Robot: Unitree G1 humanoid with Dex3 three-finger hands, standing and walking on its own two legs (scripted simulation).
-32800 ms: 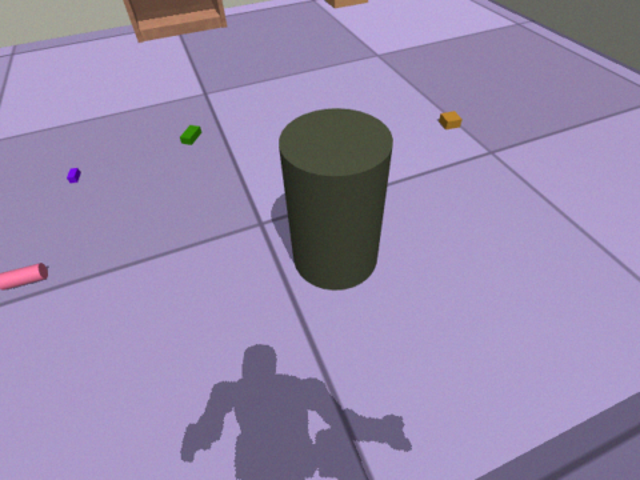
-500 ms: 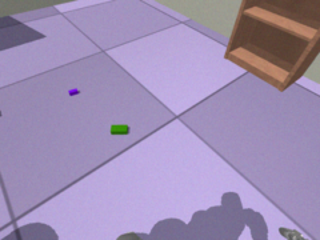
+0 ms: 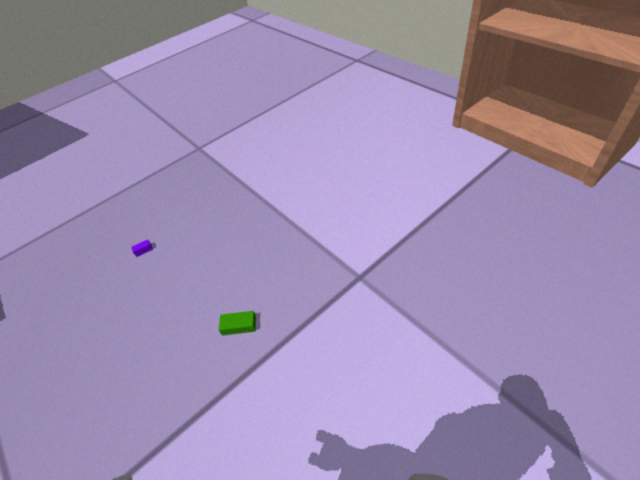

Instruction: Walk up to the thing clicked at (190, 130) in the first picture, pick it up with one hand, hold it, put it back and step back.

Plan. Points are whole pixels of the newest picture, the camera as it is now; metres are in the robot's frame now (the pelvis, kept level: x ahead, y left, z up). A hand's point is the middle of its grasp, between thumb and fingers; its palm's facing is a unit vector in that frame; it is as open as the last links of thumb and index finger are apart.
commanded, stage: walk up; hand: left
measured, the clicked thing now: (237, 323) +0.73 +0.40 -0.74
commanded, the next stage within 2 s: none
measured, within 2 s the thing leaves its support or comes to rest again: neither
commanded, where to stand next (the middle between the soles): +0.37 +0.03 m, yaw +2 degrees
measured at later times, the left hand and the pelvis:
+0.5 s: hand (147, 475) +0.17 +0.30 -0.16, palm faces +0.03 -0.94 -0.34, open 7.4 cm; pelvis +0.16 +0.03 +0.00, yaw +4 degrees
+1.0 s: hand (175, 364) +0.32 +0.28 -0.11, palm faces +0.02 -0.90 -0.44, open 7.4 cm; pelvis +0.28 +0.00 +0.00, yaw +2 degrees
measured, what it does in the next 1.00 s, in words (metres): walks ahead: left foot, then right foot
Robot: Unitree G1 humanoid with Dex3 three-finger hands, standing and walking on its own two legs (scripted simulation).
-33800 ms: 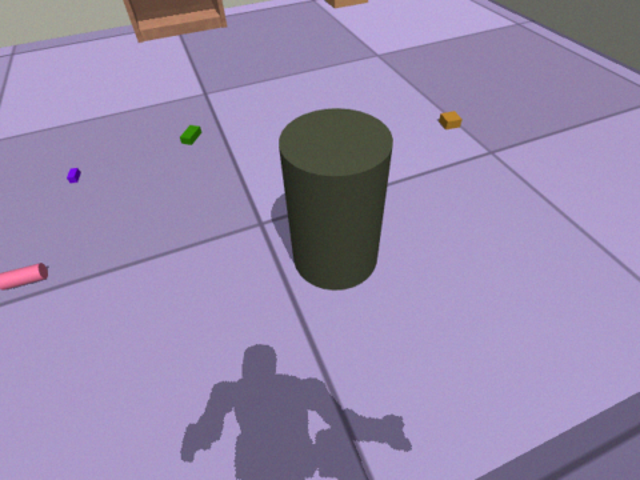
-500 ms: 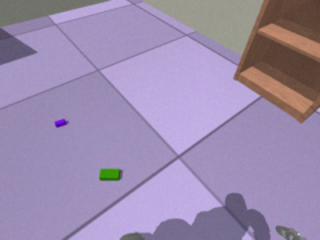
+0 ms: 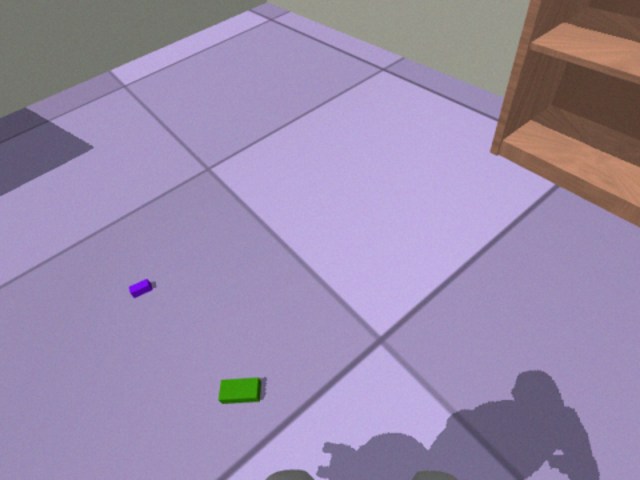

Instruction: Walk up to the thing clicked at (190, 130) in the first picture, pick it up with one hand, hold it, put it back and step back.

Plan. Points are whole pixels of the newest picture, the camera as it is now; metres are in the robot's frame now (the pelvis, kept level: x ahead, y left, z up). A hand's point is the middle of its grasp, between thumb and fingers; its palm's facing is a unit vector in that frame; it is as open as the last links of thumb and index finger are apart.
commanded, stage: walk up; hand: left
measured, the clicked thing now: (240, 390) +0.47 +0.38 -0.74
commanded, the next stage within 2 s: stand in 1.58 s
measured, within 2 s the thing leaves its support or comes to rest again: neither
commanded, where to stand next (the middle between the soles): +0.09 +0.02 m, yaw +0 degrees
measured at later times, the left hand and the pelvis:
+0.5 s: hand out of the picture +0.10 +0.29 -0.16, palm faces +0.01 -0.95 -0.30, open 7.4 cm; pelvis +0.04 +0.03 +0.00, yaw +1 degrees
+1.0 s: hand out of the picture +0.12 +0.28 -0.14, palm faces +0.01 -0.94 -0.35, open 7.4 cm; pelvis +0.05 +0.02 +0.02, yaw +1 degrees
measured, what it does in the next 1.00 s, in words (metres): steps on the spot: left foot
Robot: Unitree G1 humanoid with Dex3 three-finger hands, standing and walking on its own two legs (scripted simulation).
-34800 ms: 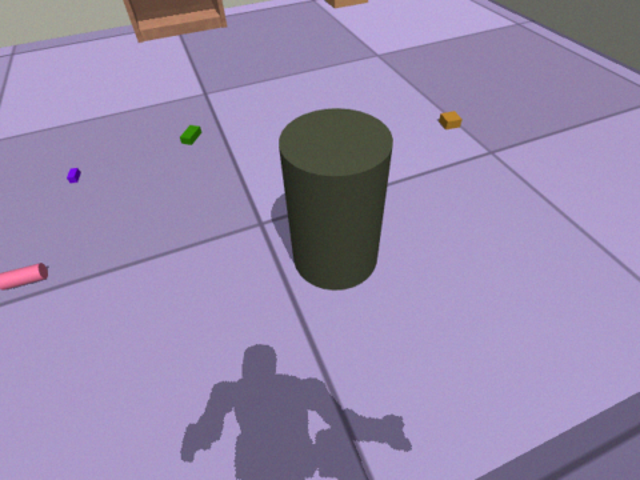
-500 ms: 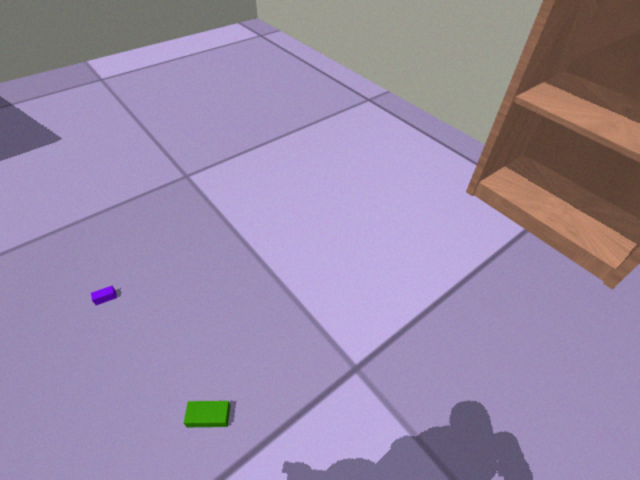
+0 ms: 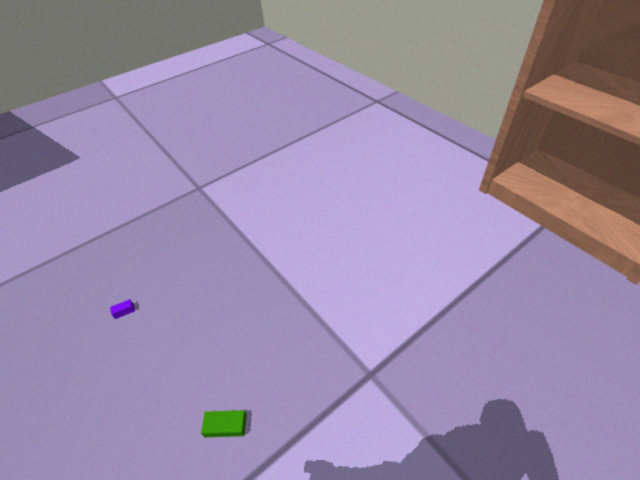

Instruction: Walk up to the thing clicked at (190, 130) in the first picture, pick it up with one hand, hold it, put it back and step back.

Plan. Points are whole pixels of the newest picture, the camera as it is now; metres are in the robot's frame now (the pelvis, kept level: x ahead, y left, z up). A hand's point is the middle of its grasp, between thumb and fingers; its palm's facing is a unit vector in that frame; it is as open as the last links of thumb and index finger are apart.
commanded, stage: walk up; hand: left
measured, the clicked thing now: (224, 423) +0.42 +0.35 -0.76
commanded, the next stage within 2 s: stand in 0.58 s
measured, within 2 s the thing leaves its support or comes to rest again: neither
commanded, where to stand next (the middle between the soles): +0.04 +0.00 m, yaw -1 degrees
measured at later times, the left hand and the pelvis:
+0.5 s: hand out of the picture +0.09 +0.25 -0.15, palm faces -0.02 -0.94 -0.33, open 7.4 cm; pelvis +0.01 +0.00 +0.00, yaw -1 degrees
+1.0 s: hand out of the picture +0.08 +0.25 -0.15, palm faces -0.02 -0.94 -0.34, open 7.4 cm; pelvis +0.01 +0.00 +0.00, yaw +0 degrees
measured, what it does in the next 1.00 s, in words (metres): stands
